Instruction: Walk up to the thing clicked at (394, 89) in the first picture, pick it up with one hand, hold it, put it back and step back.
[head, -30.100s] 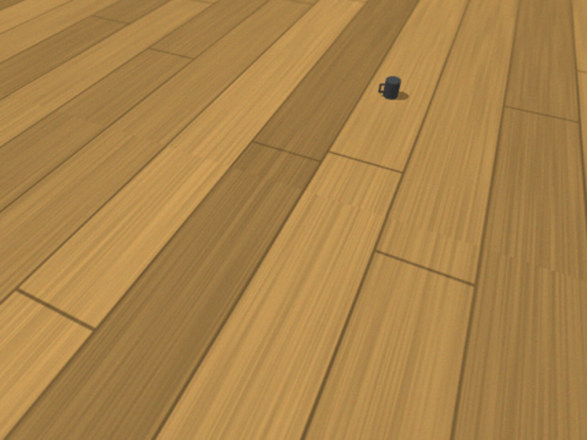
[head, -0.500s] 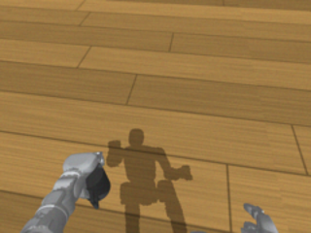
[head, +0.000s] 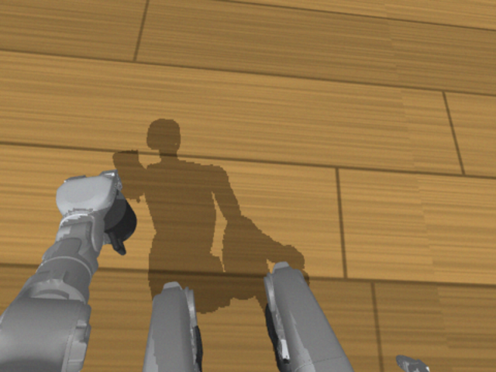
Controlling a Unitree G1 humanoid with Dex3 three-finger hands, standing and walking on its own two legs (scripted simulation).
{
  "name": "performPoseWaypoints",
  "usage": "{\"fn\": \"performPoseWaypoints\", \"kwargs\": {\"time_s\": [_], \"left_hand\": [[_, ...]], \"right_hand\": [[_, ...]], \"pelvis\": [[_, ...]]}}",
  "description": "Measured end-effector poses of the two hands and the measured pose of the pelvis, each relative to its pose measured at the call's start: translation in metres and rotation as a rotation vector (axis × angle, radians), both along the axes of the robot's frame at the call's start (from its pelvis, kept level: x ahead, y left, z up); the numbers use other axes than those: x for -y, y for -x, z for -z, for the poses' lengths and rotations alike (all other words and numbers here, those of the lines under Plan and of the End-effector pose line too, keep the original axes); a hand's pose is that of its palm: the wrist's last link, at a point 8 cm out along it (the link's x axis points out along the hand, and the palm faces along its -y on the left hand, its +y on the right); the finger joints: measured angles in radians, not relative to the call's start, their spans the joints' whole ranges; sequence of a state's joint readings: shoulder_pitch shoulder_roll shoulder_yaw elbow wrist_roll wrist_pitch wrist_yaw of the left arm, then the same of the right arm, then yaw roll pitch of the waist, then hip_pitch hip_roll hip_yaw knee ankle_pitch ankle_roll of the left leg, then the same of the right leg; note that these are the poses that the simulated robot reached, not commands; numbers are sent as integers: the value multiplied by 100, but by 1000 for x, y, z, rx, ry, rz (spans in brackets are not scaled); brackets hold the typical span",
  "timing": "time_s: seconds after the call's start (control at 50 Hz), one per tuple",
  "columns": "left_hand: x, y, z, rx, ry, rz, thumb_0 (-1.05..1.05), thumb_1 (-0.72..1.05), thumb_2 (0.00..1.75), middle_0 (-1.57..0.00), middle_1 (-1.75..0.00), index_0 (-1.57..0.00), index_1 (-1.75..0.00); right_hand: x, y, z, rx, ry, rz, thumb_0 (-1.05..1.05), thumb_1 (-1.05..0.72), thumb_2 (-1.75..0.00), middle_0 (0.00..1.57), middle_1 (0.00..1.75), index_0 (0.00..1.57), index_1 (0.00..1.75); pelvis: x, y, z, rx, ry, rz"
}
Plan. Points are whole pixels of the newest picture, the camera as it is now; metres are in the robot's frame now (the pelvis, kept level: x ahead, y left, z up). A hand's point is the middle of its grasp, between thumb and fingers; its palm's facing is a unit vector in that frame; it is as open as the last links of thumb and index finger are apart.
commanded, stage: crouch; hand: left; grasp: from above
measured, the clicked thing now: (110, 223) +0.40 +0.22 -0.18
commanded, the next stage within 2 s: lower in 1.34 s
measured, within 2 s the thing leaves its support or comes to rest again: neither
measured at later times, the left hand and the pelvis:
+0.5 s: hand (129, 221) +0.44 +0.22 -0.32, palm faces -0.45 -0.03 -0.89, open 11.2 cm; pelvis -0.01 +0.00 -0.14, yaw -1 degrees
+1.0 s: hand (137, 221) +0.46 +0.21 -0.38, palm faces -0.49 -0.03 -0.87, open 11.2 cm; pelvis -0.02 +0.00 -0.20, yaw -2 degrees
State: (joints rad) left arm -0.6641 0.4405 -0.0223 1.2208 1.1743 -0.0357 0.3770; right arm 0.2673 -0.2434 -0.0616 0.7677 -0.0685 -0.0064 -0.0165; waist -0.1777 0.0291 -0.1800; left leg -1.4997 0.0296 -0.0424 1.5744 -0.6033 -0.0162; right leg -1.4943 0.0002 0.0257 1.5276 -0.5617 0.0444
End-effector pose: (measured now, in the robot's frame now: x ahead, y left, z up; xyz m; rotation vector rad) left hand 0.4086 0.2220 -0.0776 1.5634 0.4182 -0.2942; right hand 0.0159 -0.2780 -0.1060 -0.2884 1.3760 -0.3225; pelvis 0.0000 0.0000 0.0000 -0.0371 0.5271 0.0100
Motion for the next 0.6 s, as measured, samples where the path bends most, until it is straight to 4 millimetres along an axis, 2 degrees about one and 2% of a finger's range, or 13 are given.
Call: {"fn": "performPoseWaypoints", "kwargs": {"time_s": [0.18,0.32,0.46,0.6], "left_hand": [[0,-13,83,-55,21,11,0,-16,66,-55,-84,-51,-78],[4,-19,139,-45,47,37,0,-17,66,-58,-83,-53,-77],[5,-32,174,-12,47,23,0,-19,66,-60,-81,-55,-76],[3,-48,195,-25,35,-11,-1,-20,67,-61,-81,-56,-75]], "right_hand": [[-14,0,71,-15,-51,-39,0,-91,-90,20,30,21,30],[-10,-13,112,-19,-52,-103,0,-91,-90,20,30,21,30],[-2,-20,135,-22,-31,-138,0,-91,-90,20,30,21,30],[2,-10,149,-50,-32,-137,0,-92,-90,20,30,20,30]], "pelvis": [[-1,8,65,-93,15,-5],[1,12,107,-131,24,-8],[3,14,136,-145,30,-7],[5,15,155,-150,35,-2]]}}
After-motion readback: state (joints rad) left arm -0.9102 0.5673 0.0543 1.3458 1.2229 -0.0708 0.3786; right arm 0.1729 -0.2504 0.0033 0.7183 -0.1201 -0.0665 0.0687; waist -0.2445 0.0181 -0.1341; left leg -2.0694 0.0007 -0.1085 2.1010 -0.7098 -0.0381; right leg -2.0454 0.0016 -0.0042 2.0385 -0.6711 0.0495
